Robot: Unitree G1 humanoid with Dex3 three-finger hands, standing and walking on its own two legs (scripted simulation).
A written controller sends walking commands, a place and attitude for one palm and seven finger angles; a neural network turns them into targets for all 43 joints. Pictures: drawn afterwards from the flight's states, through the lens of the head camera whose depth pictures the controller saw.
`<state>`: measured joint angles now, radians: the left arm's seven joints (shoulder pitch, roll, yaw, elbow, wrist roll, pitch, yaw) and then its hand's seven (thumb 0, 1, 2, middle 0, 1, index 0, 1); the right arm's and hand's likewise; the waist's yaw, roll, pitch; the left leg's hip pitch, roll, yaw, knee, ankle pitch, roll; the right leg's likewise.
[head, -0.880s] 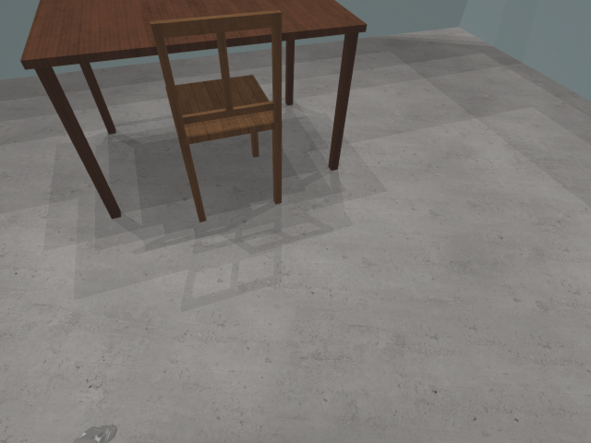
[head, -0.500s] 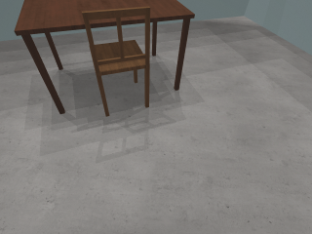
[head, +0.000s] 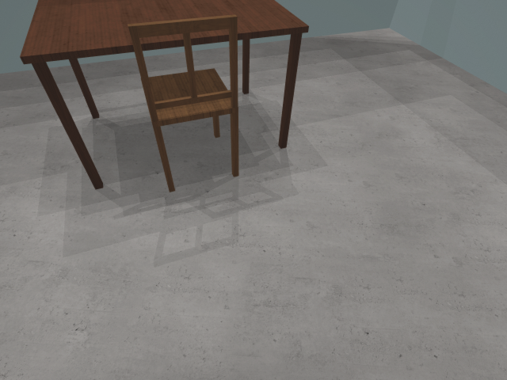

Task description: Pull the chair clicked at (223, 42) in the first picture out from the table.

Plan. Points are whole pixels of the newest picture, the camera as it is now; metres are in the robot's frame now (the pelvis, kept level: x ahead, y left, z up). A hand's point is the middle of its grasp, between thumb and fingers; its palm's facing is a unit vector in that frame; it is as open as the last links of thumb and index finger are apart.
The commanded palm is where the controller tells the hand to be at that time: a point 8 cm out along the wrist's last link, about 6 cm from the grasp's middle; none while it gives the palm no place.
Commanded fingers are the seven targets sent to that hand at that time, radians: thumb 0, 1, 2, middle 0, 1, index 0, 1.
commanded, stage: look at it before walking up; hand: left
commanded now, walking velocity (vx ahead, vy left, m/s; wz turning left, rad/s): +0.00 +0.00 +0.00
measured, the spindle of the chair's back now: (190, 66) +1.25 +0.33 -0.10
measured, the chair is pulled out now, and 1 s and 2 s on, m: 0.00 0.00 0.00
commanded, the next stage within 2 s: walk to a spot facing it in 0.56 s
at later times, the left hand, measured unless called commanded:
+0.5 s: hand out of the picture +0.06 +0.24 -0.16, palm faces -0.02 -0.95 -0.32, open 7.4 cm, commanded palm none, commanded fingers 0.00 0.90 0.90 -0.20 -0.30 -0.20 -0.30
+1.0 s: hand out of the picture +0.05 +0.19 -0.19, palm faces -0.04 -0.98 -0.19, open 7.4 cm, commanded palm none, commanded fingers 0.00 0.90 0.90 -0.20 -0.30 -0.20 -0.30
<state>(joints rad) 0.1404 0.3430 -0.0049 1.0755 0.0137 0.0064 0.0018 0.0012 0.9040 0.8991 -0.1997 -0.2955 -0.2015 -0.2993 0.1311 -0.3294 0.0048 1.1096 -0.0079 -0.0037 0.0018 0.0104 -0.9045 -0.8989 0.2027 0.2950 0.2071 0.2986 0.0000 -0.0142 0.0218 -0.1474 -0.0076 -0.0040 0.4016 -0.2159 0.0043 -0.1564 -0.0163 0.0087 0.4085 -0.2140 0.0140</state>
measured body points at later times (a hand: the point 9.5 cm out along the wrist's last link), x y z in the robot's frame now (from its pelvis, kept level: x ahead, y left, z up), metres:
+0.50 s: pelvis +0.00 +0.00 +0.00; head +0.00 +0.00 +0.45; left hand +0.06 +0.29 -0.14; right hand +0.07 -0.30 -0.13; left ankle +0.00 +0.12 -0.74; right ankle +0.01 -0.13 -0.74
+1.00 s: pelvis +0.06 -0.01 -0.02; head +0.06 +0.00 +0.43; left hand +0.05 +0.24 -0.18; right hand +0.05 -0.26 -0.17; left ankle +0.00 +0.12 -0.74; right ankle +0.01 -0.13 -0.74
